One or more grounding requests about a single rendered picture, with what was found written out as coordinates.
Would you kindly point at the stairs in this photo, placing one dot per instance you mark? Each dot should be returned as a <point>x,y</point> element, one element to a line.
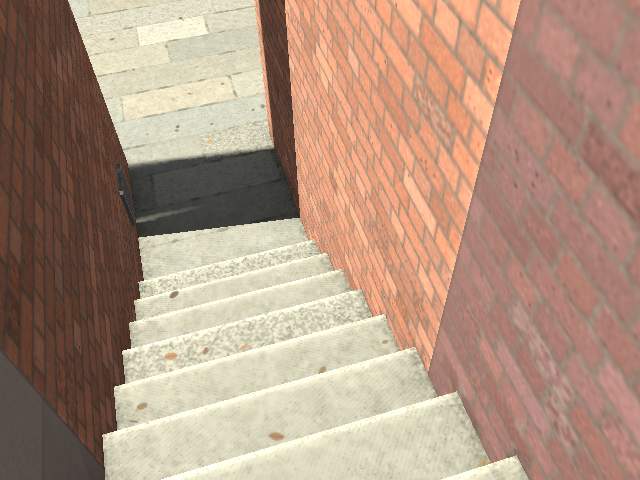
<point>268,367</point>

